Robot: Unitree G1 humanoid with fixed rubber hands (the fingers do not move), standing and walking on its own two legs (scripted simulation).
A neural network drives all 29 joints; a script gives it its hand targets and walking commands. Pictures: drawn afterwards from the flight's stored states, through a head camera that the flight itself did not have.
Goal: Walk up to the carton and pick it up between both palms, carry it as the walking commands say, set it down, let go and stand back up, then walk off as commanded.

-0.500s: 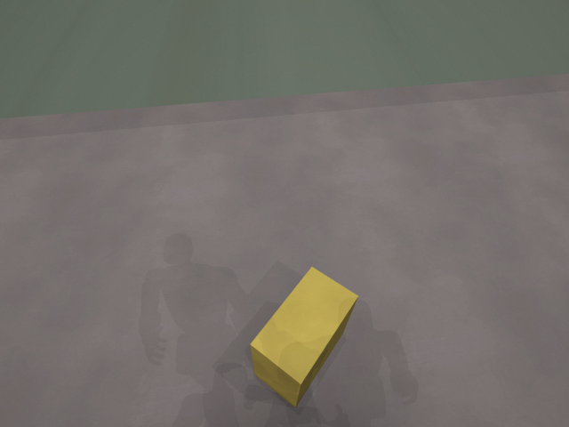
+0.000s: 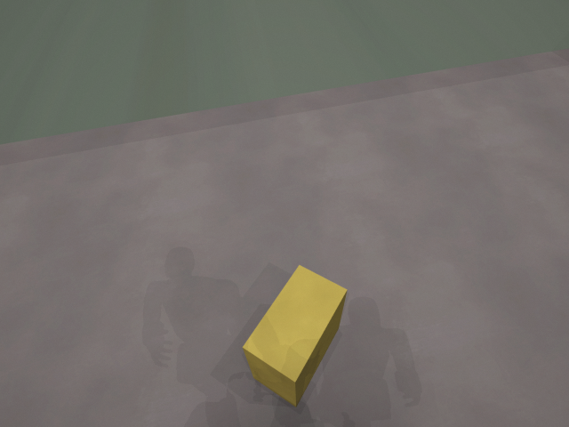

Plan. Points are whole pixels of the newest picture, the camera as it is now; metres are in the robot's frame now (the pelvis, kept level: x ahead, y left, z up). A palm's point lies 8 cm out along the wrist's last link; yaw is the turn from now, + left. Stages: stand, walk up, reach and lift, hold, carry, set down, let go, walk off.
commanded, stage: walk up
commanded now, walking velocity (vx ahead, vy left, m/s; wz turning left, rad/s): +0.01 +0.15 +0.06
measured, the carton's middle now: (297, 336) +0.47 -0.01 -0.62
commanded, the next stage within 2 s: none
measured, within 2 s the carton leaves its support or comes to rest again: neither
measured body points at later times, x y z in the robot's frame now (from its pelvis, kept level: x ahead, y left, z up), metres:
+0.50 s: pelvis +0.01 +0.10 +0.00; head +0.03 +0.12 +0.45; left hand +0.07 +0.34 -0.15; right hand +0.08 -0.15 -0.13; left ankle +0.00 +0.19 -0.74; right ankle -0.03 -0.04 -0.72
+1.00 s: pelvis +0.00 +0.08 +0.00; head +0.02 +0.09 +0.45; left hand +0.08 +0.33 -0.14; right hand +0.05 -0.16 -0.14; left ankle +0.00 +0.19 -0.74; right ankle -0.02 -0.01 -0.74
